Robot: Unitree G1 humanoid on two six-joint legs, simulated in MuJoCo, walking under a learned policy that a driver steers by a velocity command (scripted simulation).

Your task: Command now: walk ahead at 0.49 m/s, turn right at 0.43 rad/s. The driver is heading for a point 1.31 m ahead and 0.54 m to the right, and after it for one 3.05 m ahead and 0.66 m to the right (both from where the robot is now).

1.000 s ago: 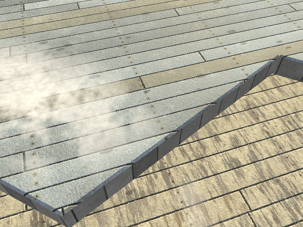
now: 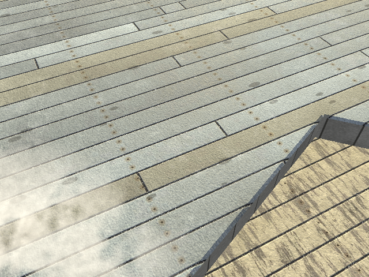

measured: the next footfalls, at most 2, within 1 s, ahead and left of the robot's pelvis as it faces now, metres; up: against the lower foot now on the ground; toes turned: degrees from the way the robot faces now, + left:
right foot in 0.30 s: +0.30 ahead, -0.17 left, +0.00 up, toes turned -12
left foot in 0.80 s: +0.64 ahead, -0.06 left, +0.15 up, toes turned -22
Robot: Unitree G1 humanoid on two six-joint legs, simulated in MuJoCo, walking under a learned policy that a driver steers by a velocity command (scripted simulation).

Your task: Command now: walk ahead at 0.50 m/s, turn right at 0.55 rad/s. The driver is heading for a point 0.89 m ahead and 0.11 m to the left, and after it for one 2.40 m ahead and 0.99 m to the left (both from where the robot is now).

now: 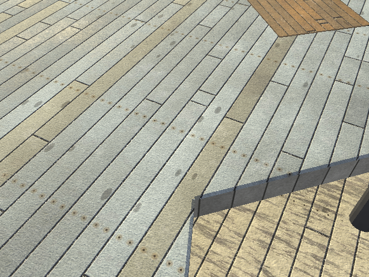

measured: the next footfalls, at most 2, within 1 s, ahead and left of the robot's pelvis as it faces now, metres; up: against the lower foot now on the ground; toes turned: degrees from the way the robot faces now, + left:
right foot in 0.40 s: +0.32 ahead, -0.24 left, -0.15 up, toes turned -9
left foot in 0.82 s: +0.64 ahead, +0.01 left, +0.00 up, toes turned +9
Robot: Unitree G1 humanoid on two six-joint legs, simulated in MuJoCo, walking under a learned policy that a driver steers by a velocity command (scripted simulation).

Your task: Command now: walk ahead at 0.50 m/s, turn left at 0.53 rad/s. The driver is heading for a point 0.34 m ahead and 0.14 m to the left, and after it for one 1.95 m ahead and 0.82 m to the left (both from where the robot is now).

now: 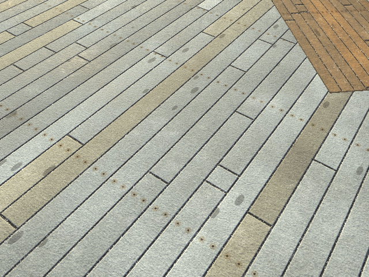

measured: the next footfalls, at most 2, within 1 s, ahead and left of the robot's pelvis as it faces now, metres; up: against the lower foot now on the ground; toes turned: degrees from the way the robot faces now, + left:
right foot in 0.36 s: +0.47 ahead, -0.10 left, +0.00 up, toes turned +15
left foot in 0.80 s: +0.39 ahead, +0.14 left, +0.00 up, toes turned +32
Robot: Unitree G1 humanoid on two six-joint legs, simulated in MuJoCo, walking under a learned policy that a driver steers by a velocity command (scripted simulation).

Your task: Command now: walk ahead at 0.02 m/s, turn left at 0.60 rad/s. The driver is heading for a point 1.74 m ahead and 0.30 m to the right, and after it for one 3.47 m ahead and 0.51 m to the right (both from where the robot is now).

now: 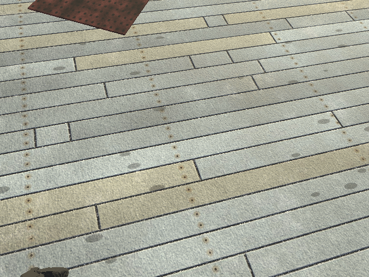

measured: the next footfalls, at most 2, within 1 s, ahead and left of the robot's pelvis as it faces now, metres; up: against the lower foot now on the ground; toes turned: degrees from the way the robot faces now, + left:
right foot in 0.24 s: +0.07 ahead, -0.15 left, +0.00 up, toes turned +7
left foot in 0.52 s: +0.01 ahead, +0.11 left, +0.00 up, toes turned +4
